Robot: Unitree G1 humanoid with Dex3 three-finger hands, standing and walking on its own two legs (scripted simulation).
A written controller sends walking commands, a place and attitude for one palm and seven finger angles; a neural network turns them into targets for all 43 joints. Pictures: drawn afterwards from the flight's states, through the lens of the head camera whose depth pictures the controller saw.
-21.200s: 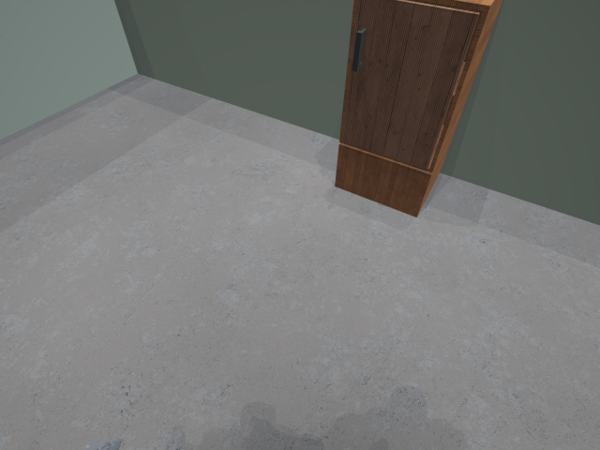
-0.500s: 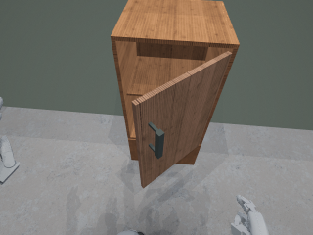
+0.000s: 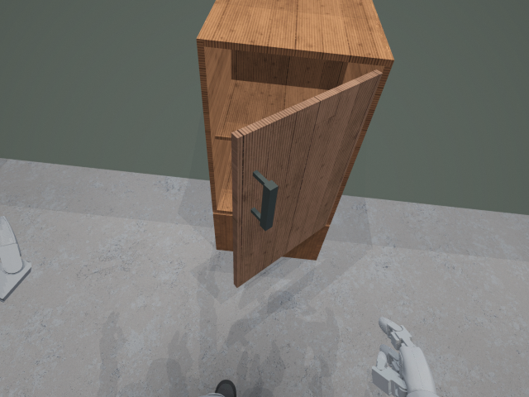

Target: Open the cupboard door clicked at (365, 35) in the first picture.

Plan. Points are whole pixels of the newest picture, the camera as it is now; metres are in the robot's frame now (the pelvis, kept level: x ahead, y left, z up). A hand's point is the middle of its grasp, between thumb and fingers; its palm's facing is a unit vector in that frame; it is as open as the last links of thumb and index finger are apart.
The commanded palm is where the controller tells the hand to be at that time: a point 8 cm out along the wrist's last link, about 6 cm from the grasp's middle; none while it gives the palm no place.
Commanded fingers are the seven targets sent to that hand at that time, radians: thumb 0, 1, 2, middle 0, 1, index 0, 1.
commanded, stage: stop stepping back and stand still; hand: left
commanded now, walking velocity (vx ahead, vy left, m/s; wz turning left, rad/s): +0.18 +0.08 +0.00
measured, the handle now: (262, 201) +0.49 +0.04 -0.04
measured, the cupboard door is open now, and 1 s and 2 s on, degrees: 44 44 44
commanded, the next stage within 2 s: let the arm hang, fingers relaxed in 1.14 s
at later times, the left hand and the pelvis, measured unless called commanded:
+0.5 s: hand (40, 348) +0.13 +0.22 +0.17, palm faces +0.38 -0.80 -0.47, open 7.4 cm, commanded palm +0.10 +0.26 +0.18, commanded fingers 0.00 0.90 0.90 -0.20 -0.30 -0.20 -0.30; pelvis -0.06 -0.03 +0.00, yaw -4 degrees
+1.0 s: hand out of the picture +0.11 +0.25 +0.16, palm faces +0.39 -0.80 -0.45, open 7.4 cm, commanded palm +0.06 +0.28 +0.18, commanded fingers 0.00 0.90 0.90 -0.20 -0.30 -0.20 -0.30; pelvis -0.09 -0.01 +0.01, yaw -3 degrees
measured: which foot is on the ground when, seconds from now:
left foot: down 0.00-0.06, up 0.08-0.16, down 0.18-0.38, up 0.40-0.54, down 0.56-1.00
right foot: up 0.00-0.04, down 0.06-1.00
